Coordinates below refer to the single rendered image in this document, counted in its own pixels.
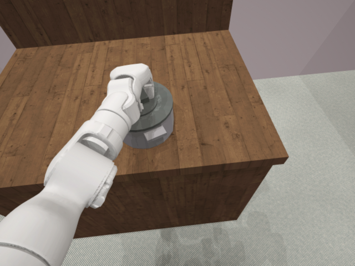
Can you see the left robot forearm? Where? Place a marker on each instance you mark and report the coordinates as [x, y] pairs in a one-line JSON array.
[[106, 130]]

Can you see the knob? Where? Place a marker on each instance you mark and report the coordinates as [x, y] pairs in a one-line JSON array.
[[144, 97]]

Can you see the left robot upper arm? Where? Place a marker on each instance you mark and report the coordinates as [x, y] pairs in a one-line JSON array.
[[40, 231]]

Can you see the robot left hand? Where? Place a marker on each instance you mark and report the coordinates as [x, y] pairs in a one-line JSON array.
[[143, 73]]

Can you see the lid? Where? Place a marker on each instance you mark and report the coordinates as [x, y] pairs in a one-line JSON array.
[[155, 111]]

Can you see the table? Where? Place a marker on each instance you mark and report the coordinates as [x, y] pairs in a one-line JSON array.
[[223, 142]]

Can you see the pot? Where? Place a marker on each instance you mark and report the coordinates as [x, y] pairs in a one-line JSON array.
[[153, 137]]

